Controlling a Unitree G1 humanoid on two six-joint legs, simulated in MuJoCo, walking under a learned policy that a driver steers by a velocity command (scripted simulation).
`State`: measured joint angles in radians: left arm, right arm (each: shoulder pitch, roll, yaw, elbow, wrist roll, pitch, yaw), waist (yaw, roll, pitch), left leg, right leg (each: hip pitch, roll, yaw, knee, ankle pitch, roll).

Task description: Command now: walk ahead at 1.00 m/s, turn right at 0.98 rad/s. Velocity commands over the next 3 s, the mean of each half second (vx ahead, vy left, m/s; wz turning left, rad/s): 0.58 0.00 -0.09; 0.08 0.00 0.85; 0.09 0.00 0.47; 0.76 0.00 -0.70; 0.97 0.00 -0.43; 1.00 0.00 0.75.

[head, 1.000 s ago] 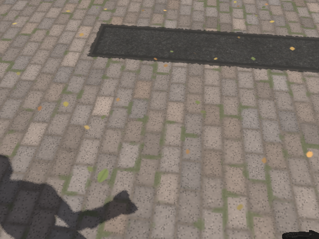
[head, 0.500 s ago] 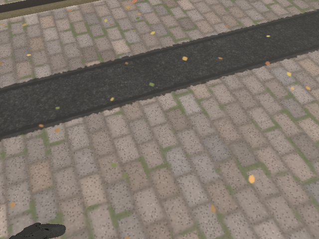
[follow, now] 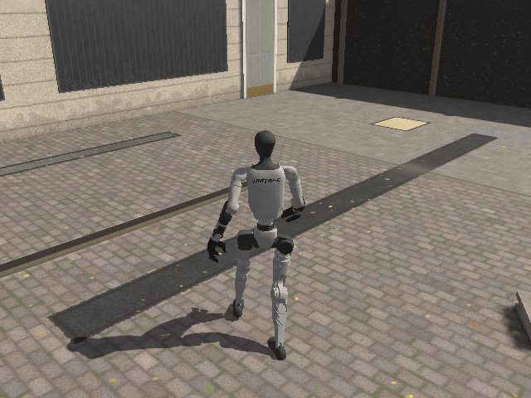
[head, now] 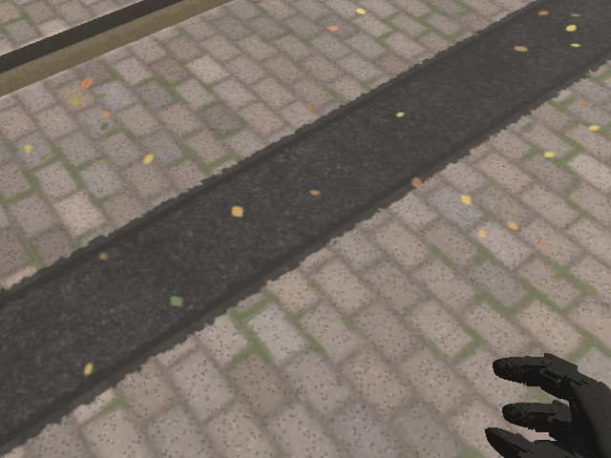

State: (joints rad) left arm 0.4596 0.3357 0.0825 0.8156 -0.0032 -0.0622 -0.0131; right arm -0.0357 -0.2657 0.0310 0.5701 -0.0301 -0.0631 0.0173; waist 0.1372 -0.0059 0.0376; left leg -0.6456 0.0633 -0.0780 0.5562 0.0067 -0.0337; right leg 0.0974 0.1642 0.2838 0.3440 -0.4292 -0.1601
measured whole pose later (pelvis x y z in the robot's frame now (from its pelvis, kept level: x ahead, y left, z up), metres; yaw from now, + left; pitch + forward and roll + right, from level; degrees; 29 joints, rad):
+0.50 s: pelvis +0.34 +0.01 +0.00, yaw +0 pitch +1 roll +3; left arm 0.02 0.22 -0.03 0.64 0.03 -0.05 0.00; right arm 0.43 -0.28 -0.05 0.83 0.01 -0.01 -0.01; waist -0.11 0.00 0.09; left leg -0.32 -0.05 -0.05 1.05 -0.54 0.00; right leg -0.46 -0.01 -0.01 0.60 -0.15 -0.04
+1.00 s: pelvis +0.38 +0.05 +0.01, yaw +27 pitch +1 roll -1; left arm 0.21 0.31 0.06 0.67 0.03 0.04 0.01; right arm 0.19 -0.32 -0.07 0.62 -0.01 0.08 0.01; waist 0.01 -0.04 0.06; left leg -0.33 -0.06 -0.04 0.56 -0.24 0.06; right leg -0.52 -0.06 -0.02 1.06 -0.42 0.07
